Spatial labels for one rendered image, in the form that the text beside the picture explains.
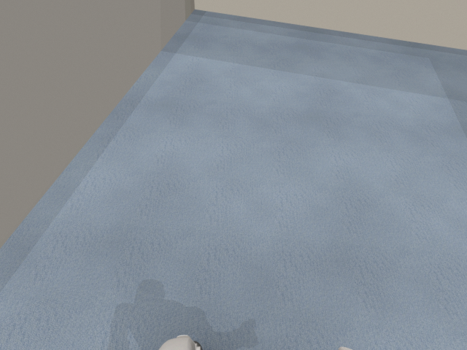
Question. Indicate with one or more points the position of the robot left shin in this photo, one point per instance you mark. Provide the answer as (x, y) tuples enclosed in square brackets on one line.
[(184, 336)]

